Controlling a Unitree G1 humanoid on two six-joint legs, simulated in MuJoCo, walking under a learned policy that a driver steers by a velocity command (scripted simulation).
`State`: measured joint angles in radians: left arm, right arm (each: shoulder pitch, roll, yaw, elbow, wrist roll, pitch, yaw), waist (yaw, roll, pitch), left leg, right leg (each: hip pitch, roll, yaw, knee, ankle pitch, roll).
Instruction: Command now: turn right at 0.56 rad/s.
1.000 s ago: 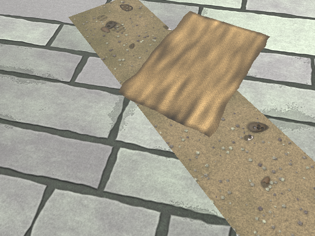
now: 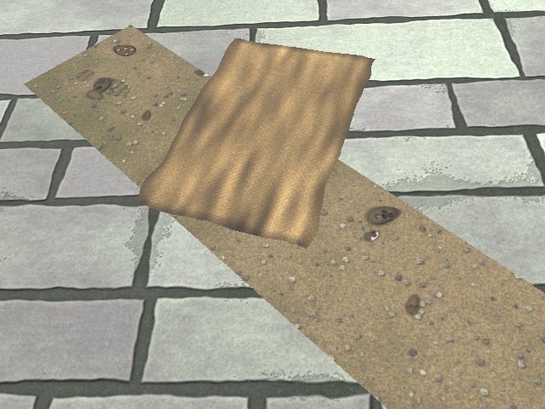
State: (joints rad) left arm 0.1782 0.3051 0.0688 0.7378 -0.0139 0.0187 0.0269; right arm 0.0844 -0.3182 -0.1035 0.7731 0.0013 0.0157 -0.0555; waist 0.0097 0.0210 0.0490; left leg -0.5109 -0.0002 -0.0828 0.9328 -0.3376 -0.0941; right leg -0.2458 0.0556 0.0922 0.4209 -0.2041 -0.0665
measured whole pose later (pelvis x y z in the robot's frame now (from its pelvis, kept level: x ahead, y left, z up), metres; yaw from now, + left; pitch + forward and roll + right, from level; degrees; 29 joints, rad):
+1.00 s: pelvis +0.25 -0.06 -0.01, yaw -12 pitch +2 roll -1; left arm 0.44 0.27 0.04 0.83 -0.02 -0.07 0.00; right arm 0.05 -0.28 -0.03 0.69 0.02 -0.09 0.05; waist 0.09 0.05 0.03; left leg -0.66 0.07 0.00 0.58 0.08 0.01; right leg 0.08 0.05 -0.01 0.18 -0.30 -0.04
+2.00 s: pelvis +0.80 -0.21 +0.00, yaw -12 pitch +1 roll -1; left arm 0.36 0.27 0.05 0.84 -0.01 -0.08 -0.01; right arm 0.10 -0.29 -0.04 0.76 0.01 -0.06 0.02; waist 0.07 0.05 0.02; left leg -0.66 0.12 -0.04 0.68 0.03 -0.02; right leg -0.03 0.06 -0.05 0.21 -0.20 -0.05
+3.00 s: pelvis +1.18 -0.25 -0.01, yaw +0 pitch +0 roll -2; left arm 0.07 0.28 0.06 0.83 0.01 0.00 0.04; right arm 0.20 -0.30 -0.08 0.80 0.01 0.07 -0.02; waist -0.01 0.00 0.06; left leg -0.42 0.07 0.03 0.79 -0.36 -0.02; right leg -0.32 -0.06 -0.18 0.42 -0.10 -0.01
